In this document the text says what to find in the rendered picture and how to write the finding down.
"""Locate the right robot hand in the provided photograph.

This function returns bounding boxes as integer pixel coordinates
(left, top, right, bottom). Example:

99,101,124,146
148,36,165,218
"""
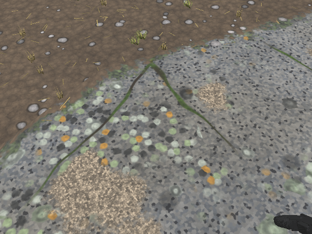
273,214,312,234

